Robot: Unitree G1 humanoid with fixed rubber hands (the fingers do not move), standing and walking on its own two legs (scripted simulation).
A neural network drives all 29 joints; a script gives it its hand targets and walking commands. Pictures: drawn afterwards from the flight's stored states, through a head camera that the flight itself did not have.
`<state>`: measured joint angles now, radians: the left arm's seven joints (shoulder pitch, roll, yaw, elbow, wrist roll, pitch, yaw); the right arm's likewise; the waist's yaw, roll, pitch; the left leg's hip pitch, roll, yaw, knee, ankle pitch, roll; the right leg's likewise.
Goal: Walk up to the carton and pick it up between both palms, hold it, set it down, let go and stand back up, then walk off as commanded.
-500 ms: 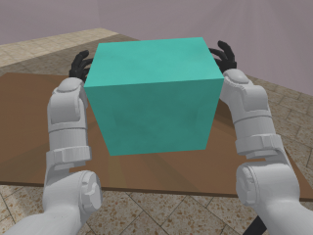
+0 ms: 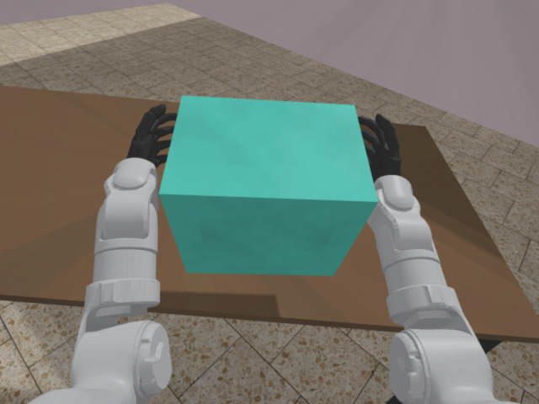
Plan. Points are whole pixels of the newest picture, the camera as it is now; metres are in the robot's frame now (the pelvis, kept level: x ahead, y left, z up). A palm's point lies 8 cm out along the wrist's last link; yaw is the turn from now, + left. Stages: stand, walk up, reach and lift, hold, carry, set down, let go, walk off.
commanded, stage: set down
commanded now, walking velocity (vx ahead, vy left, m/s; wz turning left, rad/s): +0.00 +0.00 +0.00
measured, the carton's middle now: (265, 194) +0.38 -0.02 +0.14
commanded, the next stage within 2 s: none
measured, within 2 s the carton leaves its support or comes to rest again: neither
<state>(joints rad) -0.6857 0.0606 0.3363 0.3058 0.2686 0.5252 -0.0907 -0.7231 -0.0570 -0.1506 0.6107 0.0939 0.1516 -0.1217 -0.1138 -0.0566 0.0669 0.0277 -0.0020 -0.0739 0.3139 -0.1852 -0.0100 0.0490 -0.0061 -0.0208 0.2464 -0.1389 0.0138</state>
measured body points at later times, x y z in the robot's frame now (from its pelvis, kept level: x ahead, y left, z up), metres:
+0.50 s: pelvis +0.00 +0.00 +0.00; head -0.03 +0.03 +0.45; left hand +0.42 +0.14 +0.18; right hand +0.38 -0.20 +0.19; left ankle +0.00 +0.12 -0.75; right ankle +0.01 -0.13 -0.75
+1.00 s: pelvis +0.01 +0.01 +0.00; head +0.00 +0.03 +0.45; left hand +0.45 +0.13 +0.15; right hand +0.39 -0.21 +0.16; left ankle +0.00 +0.12 -0.75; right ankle +0.01 -0.13 -0.75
